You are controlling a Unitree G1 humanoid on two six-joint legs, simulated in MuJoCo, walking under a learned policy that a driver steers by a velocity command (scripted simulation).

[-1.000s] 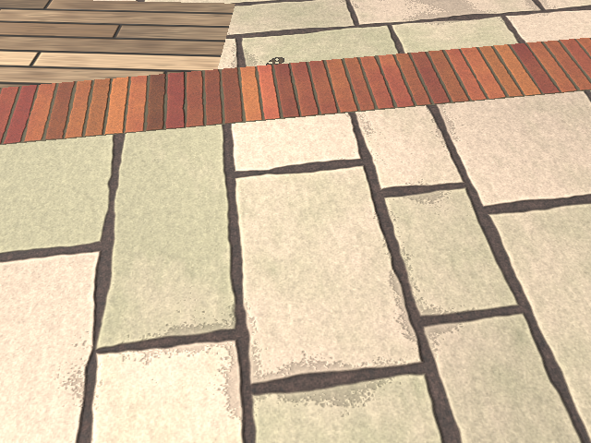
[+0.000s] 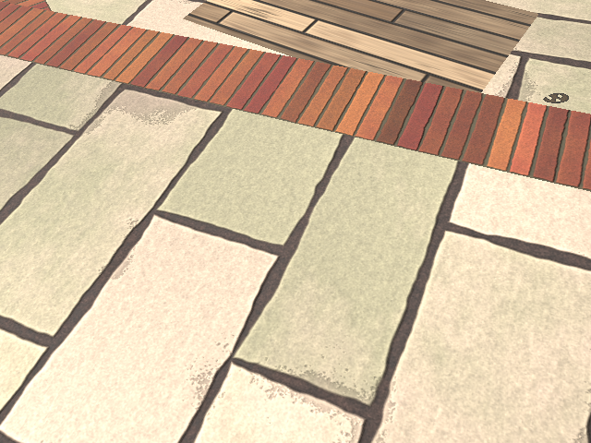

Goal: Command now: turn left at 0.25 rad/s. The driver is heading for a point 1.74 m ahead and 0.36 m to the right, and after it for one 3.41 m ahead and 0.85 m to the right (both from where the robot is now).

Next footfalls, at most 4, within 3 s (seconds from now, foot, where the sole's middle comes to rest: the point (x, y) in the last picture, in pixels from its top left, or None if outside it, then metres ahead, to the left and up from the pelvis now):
0.22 left None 0.00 0.12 -0.78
2.02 left None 0.44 0.04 -0.78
2.56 right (383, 318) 0.76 -0.12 -0.78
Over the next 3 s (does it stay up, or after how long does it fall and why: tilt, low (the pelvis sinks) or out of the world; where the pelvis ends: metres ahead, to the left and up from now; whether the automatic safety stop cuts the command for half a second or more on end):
stays up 0.81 -0.05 0.00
